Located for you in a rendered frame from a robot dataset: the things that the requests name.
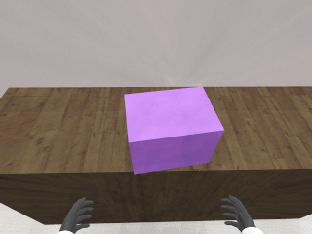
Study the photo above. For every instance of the carton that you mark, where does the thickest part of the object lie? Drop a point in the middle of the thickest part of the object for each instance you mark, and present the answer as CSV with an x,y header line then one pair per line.
x,y
171,129

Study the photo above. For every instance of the robot left hand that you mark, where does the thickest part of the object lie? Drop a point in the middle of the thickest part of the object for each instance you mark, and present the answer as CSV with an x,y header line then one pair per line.
x,y
71,220

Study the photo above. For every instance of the robot right hand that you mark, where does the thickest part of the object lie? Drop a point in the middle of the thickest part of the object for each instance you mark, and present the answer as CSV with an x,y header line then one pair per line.
x,y
241,213

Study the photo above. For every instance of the pedestal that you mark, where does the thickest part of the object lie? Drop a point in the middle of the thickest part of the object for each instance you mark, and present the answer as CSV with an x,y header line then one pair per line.
x,y
61,144

